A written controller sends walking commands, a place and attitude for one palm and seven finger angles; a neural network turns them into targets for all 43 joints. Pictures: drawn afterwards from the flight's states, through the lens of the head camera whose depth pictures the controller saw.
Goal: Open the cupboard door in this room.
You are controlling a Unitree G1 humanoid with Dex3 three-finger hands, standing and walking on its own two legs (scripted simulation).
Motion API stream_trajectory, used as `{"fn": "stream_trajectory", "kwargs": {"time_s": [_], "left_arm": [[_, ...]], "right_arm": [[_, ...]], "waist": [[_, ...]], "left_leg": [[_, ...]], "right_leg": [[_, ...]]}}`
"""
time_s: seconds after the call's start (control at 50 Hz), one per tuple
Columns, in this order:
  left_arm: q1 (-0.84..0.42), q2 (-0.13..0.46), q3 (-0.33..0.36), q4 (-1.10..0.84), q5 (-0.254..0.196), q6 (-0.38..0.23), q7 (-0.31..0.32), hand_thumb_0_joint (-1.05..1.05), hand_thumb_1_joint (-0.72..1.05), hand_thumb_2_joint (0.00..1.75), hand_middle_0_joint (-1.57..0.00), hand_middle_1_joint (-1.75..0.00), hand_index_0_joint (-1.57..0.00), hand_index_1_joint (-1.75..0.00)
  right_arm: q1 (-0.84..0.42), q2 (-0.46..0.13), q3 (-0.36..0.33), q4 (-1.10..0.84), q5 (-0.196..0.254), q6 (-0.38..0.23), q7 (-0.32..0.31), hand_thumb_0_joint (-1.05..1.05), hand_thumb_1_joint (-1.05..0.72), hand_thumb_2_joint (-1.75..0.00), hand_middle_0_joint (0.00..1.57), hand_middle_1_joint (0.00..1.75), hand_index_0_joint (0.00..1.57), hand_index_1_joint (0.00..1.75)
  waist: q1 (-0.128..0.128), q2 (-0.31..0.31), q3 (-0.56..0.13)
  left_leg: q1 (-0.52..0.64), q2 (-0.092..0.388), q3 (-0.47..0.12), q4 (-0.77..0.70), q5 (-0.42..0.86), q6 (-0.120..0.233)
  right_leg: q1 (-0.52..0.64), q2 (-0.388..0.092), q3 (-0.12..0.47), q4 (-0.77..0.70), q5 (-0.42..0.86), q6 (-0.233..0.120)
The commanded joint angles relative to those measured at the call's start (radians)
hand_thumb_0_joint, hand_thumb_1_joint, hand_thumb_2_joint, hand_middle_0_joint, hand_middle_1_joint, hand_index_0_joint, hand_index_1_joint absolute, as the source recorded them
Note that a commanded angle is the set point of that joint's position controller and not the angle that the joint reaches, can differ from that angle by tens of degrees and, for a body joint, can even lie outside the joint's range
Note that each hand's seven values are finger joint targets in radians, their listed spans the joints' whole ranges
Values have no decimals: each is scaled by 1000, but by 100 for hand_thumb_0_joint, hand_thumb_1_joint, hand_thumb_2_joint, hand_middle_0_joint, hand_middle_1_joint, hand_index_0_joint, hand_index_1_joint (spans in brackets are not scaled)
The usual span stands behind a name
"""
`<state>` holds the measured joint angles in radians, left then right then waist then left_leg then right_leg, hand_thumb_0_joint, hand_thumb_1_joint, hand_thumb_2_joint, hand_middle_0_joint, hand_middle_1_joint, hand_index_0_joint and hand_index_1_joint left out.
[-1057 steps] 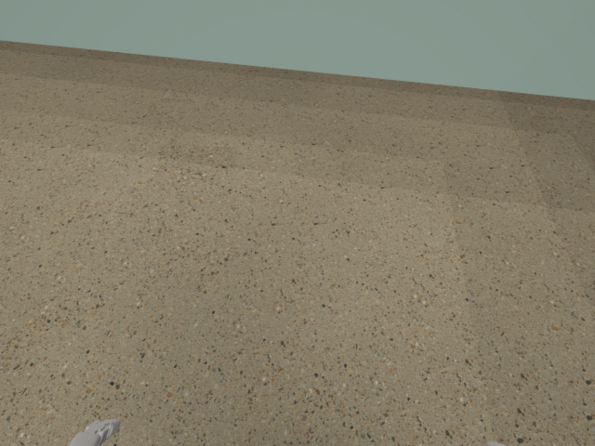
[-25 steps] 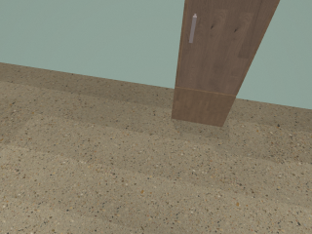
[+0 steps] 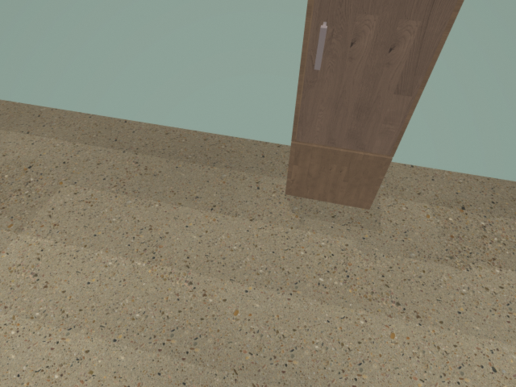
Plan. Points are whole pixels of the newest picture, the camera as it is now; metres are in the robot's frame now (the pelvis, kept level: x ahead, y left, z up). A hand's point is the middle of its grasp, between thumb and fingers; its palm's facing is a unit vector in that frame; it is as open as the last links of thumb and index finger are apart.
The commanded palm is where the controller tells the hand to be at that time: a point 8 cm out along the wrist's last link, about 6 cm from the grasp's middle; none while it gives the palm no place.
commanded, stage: walk to a spot facing it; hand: left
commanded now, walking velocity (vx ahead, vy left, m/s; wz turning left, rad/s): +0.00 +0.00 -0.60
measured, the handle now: (321, 46) +1.10 -0.13 +0.03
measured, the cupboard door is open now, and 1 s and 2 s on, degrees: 0 0 0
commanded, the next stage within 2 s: none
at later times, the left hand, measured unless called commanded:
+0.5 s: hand out of the picture +0.08 +0.16 -0.18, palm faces -0.15 -0.95 -0.28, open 7.4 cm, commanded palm none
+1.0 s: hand out of the picture +0.12 +0.12 -0.17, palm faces -0.30 -0.93 -0.21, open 7.4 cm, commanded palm none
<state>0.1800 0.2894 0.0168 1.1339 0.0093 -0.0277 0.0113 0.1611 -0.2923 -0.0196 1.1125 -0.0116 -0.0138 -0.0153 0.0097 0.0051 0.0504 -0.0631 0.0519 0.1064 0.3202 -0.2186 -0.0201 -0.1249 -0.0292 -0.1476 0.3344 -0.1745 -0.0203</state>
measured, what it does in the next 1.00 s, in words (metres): walks ahead, turning right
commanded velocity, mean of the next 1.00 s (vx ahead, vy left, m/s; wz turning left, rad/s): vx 0.22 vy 0.00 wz -0.52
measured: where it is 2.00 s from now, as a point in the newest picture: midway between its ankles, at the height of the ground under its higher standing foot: (281, 378)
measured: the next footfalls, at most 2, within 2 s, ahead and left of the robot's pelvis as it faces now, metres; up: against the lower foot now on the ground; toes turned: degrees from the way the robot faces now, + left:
left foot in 1.12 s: +0.36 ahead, -0.03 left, +0.00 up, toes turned -24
right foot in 1.86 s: +0.23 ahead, -0.18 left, +0.00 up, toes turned -64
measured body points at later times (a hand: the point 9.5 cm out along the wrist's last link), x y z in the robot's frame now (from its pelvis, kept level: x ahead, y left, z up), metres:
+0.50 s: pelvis +0.00 -0.04 -0.03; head +0.02 -0.08 +0.41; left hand +0.08 +0.21 -0.16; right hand -0.02 -0.29 -0.20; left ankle -0.03 +0.12 -0.73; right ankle -0.01 -0.11 -0.75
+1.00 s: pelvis +0.13 -0.07 -0.01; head +0.17 -0.08 +0.44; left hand +0.14 +0.17 -0.15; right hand +0.17 -0.34 -0.15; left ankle +0.27 +0.03 -0.69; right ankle -0.01 -0.11 -0.75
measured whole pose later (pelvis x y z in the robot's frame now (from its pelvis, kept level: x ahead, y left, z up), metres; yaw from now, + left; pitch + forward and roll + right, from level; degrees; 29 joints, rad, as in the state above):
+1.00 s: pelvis +0.13 -0.07 -0.01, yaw -25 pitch +1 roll +0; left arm 0.47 0.14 0.03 1.07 0.02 -0.07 0.02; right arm 0.06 -0.21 -0.05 0.95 -0.02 0.02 0.02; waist 0.08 0.02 0.06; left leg -0.60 0.09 0.03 0.92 -0.23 -0.08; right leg 0.03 0.09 0.13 0.29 -0.33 -0.07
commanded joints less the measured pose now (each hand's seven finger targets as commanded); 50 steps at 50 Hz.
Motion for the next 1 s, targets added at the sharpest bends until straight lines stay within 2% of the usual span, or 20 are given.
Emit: {"fn": "stream_trajectory", "kwargs": {"time_s": [0.0, 0.08, 0.2, 0.26, 0.3, 0.34, 0.38, 0.4, 0.42, 0.44, 0.46, 0.48, 0.5, 0.54, 0.56, 0.64, 0.72, 0.78, 0.86, 0.98], "left_arm": [[-39, 201, 31, -60, 4, -18, 3, 0, 90, 90, -20, -30, -20, -30], [-2, 101, 17, -60, 2, 22, 8, 0, 90, 90, -20, -30, -20, -30], [-8, 128, 43, -129, 9, 54, -3, 0, 90, 90, -20, -30, -20, -30], [0, 99, 50, -168, 12, 65, -12, 0, 90, 90, -20, -30, -20, -30], [-10, 62, 54, -199, 17, 76, -20, 0, 90, 90, -20, -30, -20, -30], [-5, 46, 61, -222, 15, 77, -25, 0, 90, 90, -20, -30, -20, -30], [25, 25, 65, -229, 18, 66, -36, 0, 90, 90, -20, -30, -20, -30], [98, 24, 70, -207, 17, 59, -39, 0, 90, 90, -20, -30, -20, -30], [203, 51, 79, -170, 18, 49, -38, 0, 90, 90, -20, -30, -20, -30], [286, 166, 91, -148, 29, 29, -24, 0, 90, 90, -20, -30, -20, -30], [322, 192, 91, -143, 8, 28, -4, 0, 90, 90, -20, -30, -20, -30], [280, 178, 94, -159, 1, 19, 6, 0, 90, 90, -20, -30, -20, -30], [232, 152, 95, -175, 3, 9, 6, 0, 90, 90, -20, -30, -20, -30], [177, 93, 78, -185, 1, -8, 1, 0, 90, 90, -20, -30, -20, -30], [184, 82, 74, -187, 3, -19, -1, 0, 90, 90, -20, -30, -20, -30], [259, 69, 70, -152, 4, -43, -2, 0, 90, 90, -20, -30, -20, -30], [317, 33, 59, -128, 7, -49, 2, 0, 90, 90, -20, -30, -20, -30], [355, 17, 51, -110, 10, -52, 9, 0, 90, 90, -20, -30, -20, -30], [387, 21, 47, -92, 15, -55, 18, 0, 90, 90, -20, -30, -20, -30], [361, 45, 52, -91, 19, -43, 29, 0, 90, 90, -20, -30, -20, -30]], "right_arm": [[-26, -187, -26, -51, -1, -22, -4, 0, -90, -90, 20, 30, 20, 30], [42, -71, -9, -46, -6, 5, -11, 0, -90, -90, 20, 30, 20, 30], [31, -114, -38, -118, -11, 27, -18, 0, -90, -90, 20, 30, 20, 30], [23, -145, -59, -149, -11, 27, -22, 0, -90, -90, 20, 30, 20, 30], [18, -155, -72, -157, -13, 17, -22, 0, -90, -90, 20, 30, 20, 30], [14, -141, -76, -171, -15, 11, -19, 0, -90, -90, 20, 30, 20, 30], [-24, -139, -81, -178, -21, 12, -13, 0, -90, -90, 20, 30, 20, 30], [-49, -133, -82, -183, -20, 15, -10, 0, -90, -90, 20, 30, 20, 30], [-65, -111, -78, -189, -15, 18, -5, 0, -90, -90, 20, 30, 20, 30], [-70, -34, -61, -230, -4, 24, 3, 0, -90, -90, 20, 30, 20, 30], [-161, -22, -50, -290, -9, 22, 9, 0, -90, -90, 20, 30, 20, 30], [-140, -45, -58, -278, -8, 23, 13, 0, -90, -90, 20, 30, 20, 30], [-146, -43, -64, -264, -8, 20, 17, 0, -90, -90, 20, 30, 20, 30], [-98, -47, -71, -226, -15, 9, 25, 0, -90, -90, 20, 30, 20, 30], [-72, -34, -71, -213, -17, 8, 28, 0, -90, -90, 20, 30, 20, 30], [-24, -8, -68, -195, -15, 8, 27, 0, -90, -90, 20, 30, 20, 30], [-76, 1, -60, -217, -14, 11, 23, 0, -90, -90, 20, 30, 20, 30], [-136, 5, -54, -239, -14, 9, 25, 0, -90, -90, 20, 30, 20, 30], [-219, 9, -47, -273, -14, -3, 30, 0, -90, -90, 20, 30, 20, 30], [-283, 29, -34, -312, -2, -26, 35, 0, -90, -90, 20, 30, 20, 30]], "waist": [[-6, 12, -27], [-15, 8, -18], [-17, 12, -22], [-12, 87, -39], [-13, 189, -26], [-9, 177, -53], [17, 159, -48], [55, 130, -62], [107, -8, -82], [141, -405, -61], [157, -425, 17], [112, -280, 47], [91, -227, 74], [45, -64, 38], [32, -36, 6], [24, -53, -56], [35, -109, -18], [50, -108, 21], [71, -88, 46], [78, -133, 49]], "left_leg": [[-33, 112, -98, -68, 80, 28], [-30, 121, -32, 6, 103, 4], [-53, 161, -12, 68, 26, 17], [-60, 260, -74, 27, 28, 71], [-38, 369, -116, -13, 200, 159], [-12, 393, -92, 7, 208, 181], [-87, 360, -24, 59, 49, 132], [-147, 330, 12, 142, -60, 93], [-266, 262, 68, 327, -196, 41], [-518, 98, 140, 661, -424, -29], [-664, 17, 12, 833, -477, -42], [-663, 65, -87, 884, -352, -31], [-669, 79, -104, 923, -248, -25], [-619, 93, -114, 905, -97, -33], [-600, 87, -111, 891, -47, -40], [-629, 68, -113, 873, 24, -59], [-684, 58, -118, 847, 47, -68], [-718, 58, -112, 805, 43, -70], [-755, 59, -99, 710, 9, -66], [-610, 20, -54, 447, -50, -38]], "right_leg": [[-2, -137, 150, -77, 102, -11], [-60, -132, 162, -4, 195, 2], [-174, -96, 201, 120, 176, -4], [-235, -33, 150, 313, 107, 13], [-330, -5, 107, 549, -261, 33], [-348, -37, 125, 587, -339, 34], [-234, -44, 81, 453, -314, 33], [-124, -27, 58, 343, -239, 32], [40, -16, 66, 188, -153, 26], [132, -223, 455, -37, -211, -50], [80, -351, 759, -153, -130, -140], [35, -361, 713, -172, -229, -170], [-1, -319, 704, -174, -297, -152], [-8, -254, 587, -133, -213, -112], [14, -224, 538, -124, -127, -97], [127, -170, 433, -77, 178, -56], [142, -151, 421, -79, 279, -42], [155, -162, 443, -77, 339, -71], [208, -187, 491, -67, 385, -155], [219, -169, 471, -9, 581, -159]]}}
